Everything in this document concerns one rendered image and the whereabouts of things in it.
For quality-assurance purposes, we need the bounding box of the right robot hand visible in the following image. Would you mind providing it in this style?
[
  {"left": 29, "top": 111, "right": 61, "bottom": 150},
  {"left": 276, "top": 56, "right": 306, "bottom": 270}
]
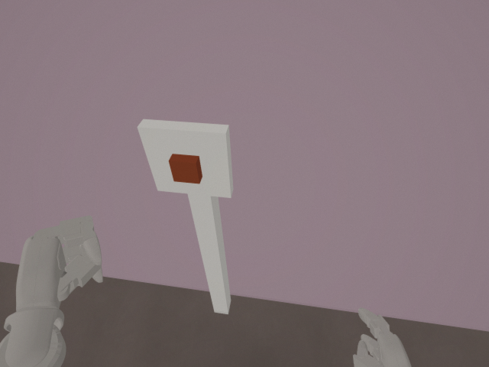
[{"left": 353, "top": 307, "right": 411, "bottom": 367}]

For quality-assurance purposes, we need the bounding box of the left robot hand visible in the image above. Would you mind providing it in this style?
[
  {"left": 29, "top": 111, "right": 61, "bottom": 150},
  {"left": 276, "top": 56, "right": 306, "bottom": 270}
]
[{"left": 16, "top": 216, "right": 103, "bottom": 311}]

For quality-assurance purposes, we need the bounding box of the panel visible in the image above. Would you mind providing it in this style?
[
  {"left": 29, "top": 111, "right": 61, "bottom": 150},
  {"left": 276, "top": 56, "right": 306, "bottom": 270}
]
[{"left": 138, "top": 119, "right": 233, "bottom": 314}]

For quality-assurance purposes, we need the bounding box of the left robot forearm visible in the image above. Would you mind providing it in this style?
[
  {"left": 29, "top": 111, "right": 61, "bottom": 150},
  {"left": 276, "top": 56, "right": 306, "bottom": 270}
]
[{"left": 0, "top": 306, "right": 66, "bottom": 367}]

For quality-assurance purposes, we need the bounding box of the button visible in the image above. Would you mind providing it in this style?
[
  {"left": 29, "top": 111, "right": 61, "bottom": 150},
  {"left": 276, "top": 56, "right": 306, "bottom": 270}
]
[{"left": 169, "top": 154, "right": 202, "bottom": 184}]

